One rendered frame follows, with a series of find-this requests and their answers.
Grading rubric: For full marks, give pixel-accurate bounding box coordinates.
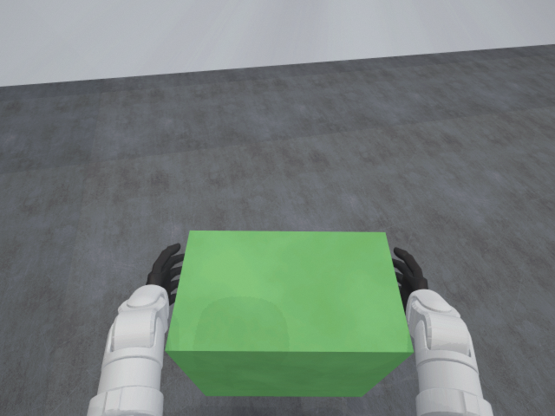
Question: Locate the left robot forearm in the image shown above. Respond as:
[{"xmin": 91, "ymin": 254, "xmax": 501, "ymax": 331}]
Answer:
[{"xmin": 87, "ymin": 284, "xmax": 169, "ymax": 416}]

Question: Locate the right robot hand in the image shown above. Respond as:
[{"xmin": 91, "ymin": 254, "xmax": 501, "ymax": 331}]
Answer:
[{"xmin": 392, "ymin": 247, "xmax": 428, "ymax": 316}]

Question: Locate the carton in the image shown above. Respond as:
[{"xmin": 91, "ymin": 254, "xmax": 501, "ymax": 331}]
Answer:
[{"xmin": 165, "ymin": 231, "xmax": 414, "ymax": 397}]

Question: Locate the left robot hand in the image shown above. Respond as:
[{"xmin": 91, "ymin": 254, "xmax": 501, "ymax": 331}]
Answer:
[{"xmin": 146, "ymin": 244, "xmax": 185, "ymax": 306}]

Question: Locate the right robot forearm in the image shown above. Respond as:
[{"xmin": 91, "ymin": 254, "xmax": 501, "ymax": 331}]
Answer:
[{"xmin": 406, "ymin": 289, "xmax": 493, "ymax": 416}]

